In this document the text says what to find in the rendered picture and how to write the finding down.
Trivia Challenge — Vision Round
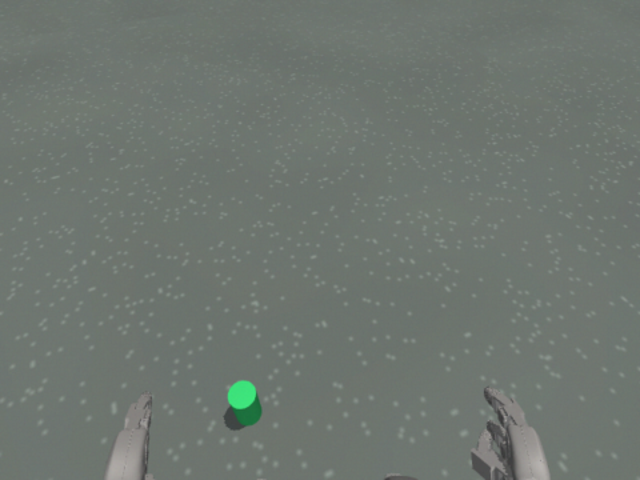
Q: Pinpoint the right robot hand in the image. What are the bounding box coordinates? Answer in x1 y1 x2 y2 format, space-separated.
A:
471 387 551 480

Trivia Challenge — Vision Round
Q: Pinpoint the left robot hand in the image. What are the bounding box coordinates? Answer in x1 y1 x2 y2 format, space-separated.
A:
103 392 155 480

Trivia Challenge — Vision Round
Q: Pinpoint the can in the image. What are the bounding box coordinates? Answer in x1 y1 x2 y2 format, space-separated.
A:
228 381 262 426

